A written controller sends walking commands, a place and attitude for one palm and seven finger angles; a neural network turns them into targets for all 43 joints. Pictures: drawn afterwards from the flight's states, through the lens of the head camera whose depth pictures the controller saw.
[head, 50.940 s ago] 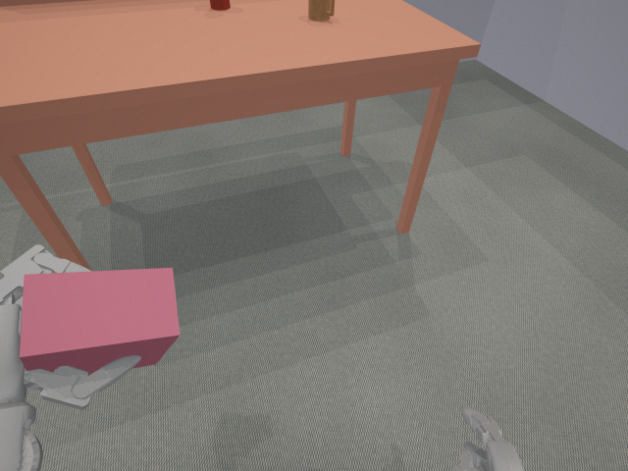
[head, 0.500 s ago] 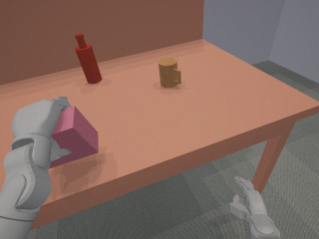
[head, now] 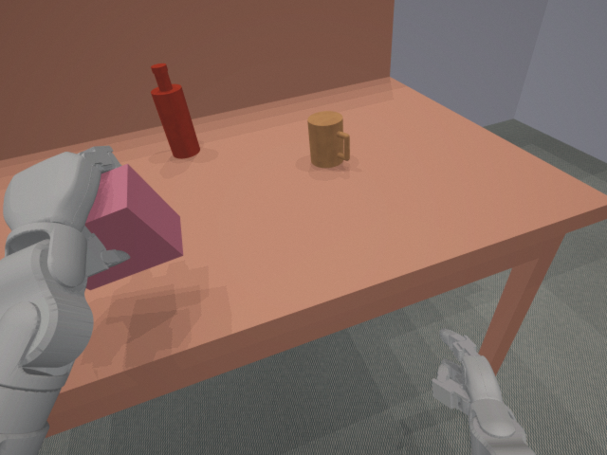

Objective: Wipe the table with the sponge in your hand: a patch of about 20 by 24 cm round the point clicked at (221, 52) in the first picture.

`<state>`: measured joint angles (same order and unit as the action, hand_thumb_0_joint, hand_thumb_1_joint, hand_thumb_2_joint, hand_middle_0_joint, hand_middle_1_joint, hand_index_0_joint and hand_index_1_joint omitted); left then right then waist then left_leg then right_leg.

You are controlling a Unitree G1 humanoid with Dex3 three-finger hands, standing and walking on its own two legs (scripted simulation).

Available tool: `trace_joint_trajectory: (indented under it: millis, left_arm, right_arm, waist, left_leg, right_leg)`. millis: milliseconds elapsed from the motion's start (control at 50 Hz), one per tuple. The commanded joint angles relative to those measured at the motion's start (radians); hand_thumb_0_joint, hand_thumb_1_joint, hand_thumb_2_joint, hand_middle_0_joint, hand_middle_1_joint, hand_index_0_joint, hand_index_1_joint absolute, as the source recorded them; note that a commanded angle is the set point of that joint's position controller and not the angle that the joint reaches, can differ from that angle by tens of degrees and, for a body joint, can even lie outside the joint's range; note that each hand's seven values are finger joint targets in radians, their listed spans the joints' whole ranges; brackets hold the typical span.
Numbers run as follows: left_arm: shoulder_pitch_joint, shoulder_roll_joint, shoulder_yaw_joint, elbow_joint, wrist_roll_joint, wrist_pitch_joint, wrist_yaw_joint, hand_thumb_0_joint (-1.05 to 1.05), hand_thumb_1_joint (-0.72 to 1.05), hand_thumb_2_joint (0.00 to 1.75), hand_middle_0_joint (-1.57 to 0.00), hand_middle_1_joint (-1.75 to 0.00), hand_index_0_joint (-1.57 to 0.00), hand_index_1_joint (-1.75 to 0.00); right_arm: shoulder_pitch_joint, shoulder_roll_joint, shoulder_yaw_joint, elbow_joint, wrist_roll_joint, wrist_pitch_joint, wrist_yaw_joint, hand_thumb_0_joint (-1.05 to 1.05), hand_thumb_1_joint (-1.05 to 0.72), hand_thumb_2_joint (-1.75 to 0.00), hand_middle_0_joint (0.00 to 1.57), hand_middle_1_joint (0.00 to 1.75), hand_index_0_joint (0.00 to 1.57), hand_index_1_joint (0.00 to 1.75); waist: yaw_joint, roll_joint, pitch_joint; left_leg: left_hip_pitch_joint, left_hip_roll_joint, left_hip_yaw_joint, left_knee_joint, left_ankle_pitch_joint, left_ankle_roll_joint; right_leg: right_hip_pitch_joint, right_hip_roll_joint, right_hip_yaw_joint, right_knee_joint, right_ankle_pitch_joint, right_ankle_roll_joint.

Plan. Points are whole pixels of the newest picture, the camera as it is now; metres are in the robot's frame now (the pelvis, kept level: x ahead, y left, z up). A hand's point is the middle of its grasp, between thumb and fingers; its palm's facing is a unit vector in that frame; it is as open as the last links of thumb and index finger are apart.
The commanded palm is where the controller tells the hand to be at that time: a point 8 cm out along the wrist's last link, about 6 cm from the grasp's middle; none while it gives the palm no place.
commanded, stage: lift the sponge slowly off the table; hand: left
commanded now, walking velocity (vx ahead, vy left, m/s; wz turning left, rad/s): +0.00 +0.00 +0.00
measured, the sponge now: (117, 238) +0.27 +0.29 +0.20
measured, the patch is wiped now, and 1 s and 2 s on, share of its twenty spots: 1.00 1.00 1.00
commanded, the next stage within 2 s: bring the sponge back beside the body in 0.16 s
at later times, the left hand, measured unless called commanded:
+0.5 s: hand (92, 222) +0.25 +0.28 +0.24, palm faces +0.36 -0.14 -0.92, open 10.0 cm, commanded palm +0.19 +0.28 +0.31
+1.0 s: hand (69, 241) +0.22 +0.29 +0.24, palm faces +0.41 -0.16 -0.90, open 10.0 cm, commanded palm +0.16 +0.28 +0.31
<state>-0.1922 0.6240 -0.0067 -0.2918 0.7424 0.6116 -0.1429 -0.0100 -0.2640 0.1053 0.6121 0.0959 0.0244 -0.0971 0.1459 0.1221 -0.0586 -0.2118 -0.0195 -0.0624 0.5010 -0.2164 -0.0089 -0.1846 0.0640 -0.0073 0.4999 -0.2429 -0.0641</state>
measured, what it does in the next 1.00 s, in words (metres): stands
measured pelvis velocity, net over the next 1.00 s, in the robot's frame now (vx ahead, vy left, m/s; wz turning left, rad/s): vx -0.01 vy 0.00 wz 0.00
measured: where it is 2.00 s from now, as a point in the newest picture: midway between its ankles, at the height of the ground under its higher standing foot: outside the picture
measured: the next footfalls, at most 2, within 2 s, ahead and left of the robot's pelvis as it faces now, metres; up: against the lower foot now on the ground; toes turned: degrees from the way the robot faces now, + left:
none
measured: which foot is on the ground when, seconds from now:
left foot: down 0.00-1.00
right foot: down 0.00-1.00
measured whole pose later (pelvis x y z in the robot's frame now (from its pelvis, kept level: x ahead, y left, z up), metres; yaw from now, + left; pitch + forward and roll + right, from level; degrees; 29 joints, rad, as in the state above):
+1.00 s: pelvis -0.01 +0.00 +0.00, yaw +0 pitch -6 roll +0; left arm -0.06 0.63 0.05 -0.46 0.69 0.61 -0.13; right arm -0.02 -0.26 0.11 0.59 0.10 0.03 -0.11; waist 0.17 0.12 -0.05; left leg -0.21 -0.02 -0.06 0.52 -0.21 -0.01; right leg -0.18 0.06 0.00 0.51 -0.24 -0.06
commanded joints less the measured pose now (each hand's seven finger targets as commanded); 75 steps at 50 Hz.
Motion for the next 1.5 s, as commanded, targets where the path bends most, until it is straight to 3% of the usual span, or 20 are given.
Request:
trace_joint_trajectory:
  millis: [0, 40, 100, 140, 180, 240, 280, 340, 620, 640, 700, 740, 800, 840, 880, 940, 1060, 1140, 1360, 1480]
  left_arm:
    - [-0.34, 0.248, 0.146, -0.113, 0.036, -0.008, 0.031, 0.0, 0.1, 1.3, -1.2, -1.6, -1.2, -1.6]
    - [-0.37, 0.309, 0.191, -0.137, 0.042, -0.011, 0.03, 0.0, 0.1, 1.3, -1.2, -1.6, -1.2, -1.6]
    - [-0.332, 0.257, 0.15, -0.106, 0.038, -0.007, 0.016, 0.0, 0.1, 1.3, -1.2, -1.6, -1.2, -1.6]
    - [-0.347, 0.309, 0.191, -0.149, 0.045, -0.013, 0.017, 0.0, 0.1, 1.3, -1.2, -1.6, -1.2, -1.6]
    - [-0.326, 0.287, 0.179, -0.147, 0.043, -0.015, 0.015, 0.0, 0.1, 1.3, -1.2, -1.6, -1.2, -1.6]
    - [-0.364, 0.285, 0.169, -0.196, 0.038, -0.022, 0.015, 0.0, 0.1, 1.3, -1.2, -1.6, -1.2, -1.6]
    - [-0.344, 0.273, 0.164, -0.171, 0.041, -0.023, 0.019, 0.0, 0.1, 1.3, -1.2, -1.6, -1.2, -1.6]
    - [-0.347, 0.305, 0.195, -0.212, 0.04, -0.028, 0.025, 0.0, 0.1, 1.3, -1.2, -1.6, -1.2, -1.6]
    - [-0.205, 0.26, 0.201, -0.277, 0.0, -0.025, 0.034, 0.0, 0.1, 1.3, -1.2, -1.6, -1.2, -1.6]
    - [-0.21, 0.299, 0.234, -0.29, 0.003, -0.022, 0.037, 0.0, 0.1, 1.3, -1.2, -1.6, -1.2, -1.6]
    - [-0.187, 0.263, 0.211, -0.284, 0.001, -0.022, 0.04, 0.0, 0.1, 1.3, -1.2, -1.6, -1.2, -1.6]
    - [-0.191, 0.286, 0.23, -0.347, -0.001, -0.022, 0.044, 0.0, 0.1, 1.3, -1.2, -1.6, -1.2, -1.6]
    - [-0.163, 0.234, 0.194, -0.329, -0.011, -0.021, 0.048, 0.0, 0.1, 1.3, -1.2, -1.6, -1.2, -1.6]
    - [-0.173, 0.28, 0.232, -0.345, -0.01, -0.018, 0.055, 0.0, 0.1, 1.3, -1.2, -1.6, -1.2, -1.6]
    - [-0.175, 0.253, 0.211, -0.301, -0.011, -0.019, 0.058, 0.0, 0.1, 1.3, -1.2, -1.6, -1.2, -1.6]
    - [-0.185, 0.288, 0.234, -0.32, -0.01, -0.021, 0.059, 0.0, 0.1, 1.3, -1.2, -1.6, -1.2, -1.6]
    - [-0.158, 0.233, 0.201, -0.372, -0.018, -0.024, 0.061, 0.0, 0.1, 1.3, -1.2, -1.6, -1.2, -1.6]
    - [-0.079, 0.294, 0.273, -0.409, -0.029, -0.025, 0.069, 0.0, 0.1, 1.3, -1.2, -1.6, -1.2, -1.6]
    - [-0.025, 0.229, 0.247, -0.452, -0.055, -0.034, 0.082, 0.0, 0.1, 1.3, -1.2, -1.6, -1.2, -1.6]
    - [0.003, 0.244, 0.272, -0.456, -0.06, -0.038, 0.101, 0.0, 0.1, 1.3, -1.2, -1.6, -1.2, -1.6]
  right_arm:
    - [-0.27, -0.083, -0.041, -0.193, 0.002, -0.065, -0.006, 0.0, -0.9, -0.9, 0.2, 0.3, 0.2, 0.3]
    - [-0.284, -0.09, -0.046, -0.192, 0.001, -0.07, -0.008, 0.0, -0.9, -0.9, 0.2, 0.3, 0.2, 0.3]
    - [-0.271, -0.085, -0.043, -0.201, 0.001, -0.062, -0.009, 0.0, -0.9, -0.9, 0.2, 0.3, 0.2, 0.3]
    - [-0.284, -0.092, -0.047, -0.197, 0.003, -0.068, -0.007, 0.0, -0.9, -0.9, 0.2, 0.3, 0.2, 0.3]
    - [-0.273, -0.084, -0.046, -0.201, 0.003, -0.071, -0.006, 0.0, -0.9, -0.9, 0.2, 0.3, 0.2, 0.3]
    - [-0.291, -0.083, -0.046, -0.206, 0.004, -0.075, -0.009, 0.0, -0.9, -0.9, 0.2, 0.3, 0.2, 0.3]
    - [-0.275, -0.08, -0.046, -0.202, 0.002, -0.077, -0.011, 0.0, -0.9, -0.9, 0.2, 0.3, 0.2, 0.3]
    - [-0.29, -0.084, -0.049, -0.203, 0.0, -0.076, -0.012, 0.0, -0.9, -0.9, 0.2, 0.3, 0.2, 0.3]
    - [-0.288, -0.074, -0.042, -0.222, 0.0, -0.058, -0.002, 0.0, -0.9, -0.9, 0.2, 0.3, 0.2, 0.3]
    - [-0.299, -0.08, -0.045, -0.217, -0.001, -0.063, -0.005, 0.0, -0.9, -0.9, 0.2, 0.3, 0.2, 0.3]
    - [-0.286, -0.077, -0.043, -0.221, -0.003, -0.059, -0.006, 0.0, -0.9, -0.9, 0.2, 0.3, 0.2, 0.3]
    - [-0.306, -0.076, -0.046, -0.225, 0.0, -0.065, -0.005, 0.0, -0.9, -0.9, 0.2, 0.3, 0.2, 0.3]
    - [-0.293, -0.071, -0.044, -0.225, -0.003, -0.065, -0.008, 0.0, -0.9, -0.9, 0.2, 0.3, 0.2, 0.3]
    - [-0.305, -0.076, -0.046, -0.219, 0.001, -0.069, -0.009, 0.0, -0.9, -0.9, 0.2, 0.3, 0.2, 0.3]
    - [-0.287, -0.07, -0.043, -0.217, 0.002, -0.068, -0.011, 0.0, -0.9, -0.9, 0.2, 0.3, 0.2, 0.3]
    - [-0.301, -0.076, -0.045, -0.216, 0.002, -0.068, -0.014, 0.0, -0.9, -0.9, 0.2, 0.3, 0.2, 0.3]
    - [-0.307, -0.062, -0.035, -0.24, 0.001, -0.074, -0.009, 0.0, -0.9, -0.9, 0.2, 0.3, 0.2, 0.3]
    - [-0.307, -0.073, -0.043, -0.234, -0.005, -0.074, -0.004, 0.0, -0.9, -0.9, 0.2, 0.3, 0.2, 0.3]
    - [-0.3, -0.064, -0.041, -0.251, -0.002, -0.072, -0.006, 0.0, -0.9, -0.9, 0.2, 0.3, 0.2, 0.3]
    - [-0.285, -0.067, -0.047, -0.234, -0.005, -0.08, -0.008, 0.0, -0.9, -0.9, 0.2, 0.3, 0.2, 0.3]
  waist:
    - [-0.003, -0.064, -0.144]
    - [0.0, -0.041, -0.166]
    - [0.001, -0.076, -0.158]
    - [0.001, -0.026, -0.18]
    - [0.004, -0.062, -0.19]
    - [-0.002, -0.009, -0.171]
    - [0.002, -0.051, -0.164]
    - [0.003, -0.029, -0.165]
    - [0.014, -0.057, -0.155]
    - [0.012, -0.04, -0.156]
    - [0.014, -0.055, -0.153]
    - [0.014, 0.006, -0.16]
    - [0.014, -0.045, -0.126]
    - [0.011, -0.033, -0.115]
    - [0.007, -0.073, -0.107]
    - [0.006, -0.03, -0.105]
    - [0.018, 0.006, -0.142]
    - [0.025, -0.026, -0.137]
    - [0.025, -0.027, -0.112]
    - [0.019, -0.043, -0.098]
  left_leg:
    - [0.047, -0.011, 0.003, -0.06, 0.087, 0.029]
    - [0.049, -0.012, -0.003, -0.052, 0.092, 0.027]
    - [0.046, -0.016, 0.006, -0.044, 0.109, 0.031]
    - [0.051, -0.013, -0.001, -0.047, 0.109, 0.027]
    - [0.05, -0.015, 0.001, -0.037, 0.13, 0.029]
    - [0.055, -0.011, -0.004, -0.052, 0.094, 0.028]
    - [0.053, -0.014, -0.001, -0.047, 0.09, 0.029]
    - [0.056, -0.013, -0.005, -0.051, 0.079, 0.027]
    - [0.051, -0.009, 0.004, -0.043, 0.105, 0.027]
    - [0.055, -0.006, -0.002, -0.042, 0.092, 0.025]
    - [0.058, -0.01, 0.005, -0.036, 0.114, 0.028]
    - [0.067, -0.009, -0.002, -0.042, 0.107, 0.025]
    - [0.065, -0.008, 0.002, -0.048, 0.097, 0.027]
    - [0.063, -0.006, -0.007, -0.056, 0.061, 0.024]
    - [0.057, -0.007, -0.002, -0.052, 0.058, 0.023]
    - [0.056, -0.007, -0.004, -0.062, 0.011, 0.021]
    - [0.053, -0.01, -0.004, -0.061, 0.028, 0.021]
    - [0.055, -0.003, -0.007, -0.055, 0.06, 0.021]
    - [0.057, -0.007, -0.003, -0.05, 0.043, 0.023]
    - [0.059, -0.004, -0.002, -0.053, 0.042, 0.021]
  right_leg:
    - [-0.011, -0.054, 0.064, -0.123, 0.015, 0.001]
    - [0.003, -0.055, 0.106, -0.118, 0.022, -0.008]
    - [-0.001, -0.061, 0.073, -0.115, 0.041, 0.001]
    - [0.011, -0.057, 0.1, -0.107, 0.045, -0.007]
    - [0.015, -0.061, 0.079, -0.098, 0.064, -0.002]
    - [0.001, -0.059, 0.093, -0.107, 0.022, -0.007]
    - [-0.01, -0.061, 0.081, -0.113, 0.002, -0.001]
    - [-0.007, -0.055, 0.109, -0.115, -0.01, -0.008]
    - [-0.006, -0.059, 0.077, -0.107, 0.03, 0.001]
    - [-0.006, -0.055, 0.116, -0.115, 0.009, -0.006]
    - [-0.006, -0.058, 0.085, -0.11, 0.033, -0.001]
    - [-0.001, -0.052, 0.112, -0.109, 0.028, -0.009]
    - [-0.02, -0.054, 0.078, -0.118, 0.01, -0.001]
    - [-0.027, -0.047, 0.117, -0.127, -0.032, -0.006]
    - [-0.038, -0.051, 0.092, -0.131, -0.046, 0.002]
    - [-0.04, -0.048, 0.12, -0.138, -0.089, -0.003]
    - [-0.015, -0.053, 0.09, -0.119, -0.063, -0.004]
    - [-0.005, -0.045, 0.114, -0.117, -0.035, -0.006]
    - [-0.024, -0.051, 0.098, -0.127, -0.054, 0.0]
    - [-0.031, -0.045, 0.095, -0.128, -0.056, 0.003]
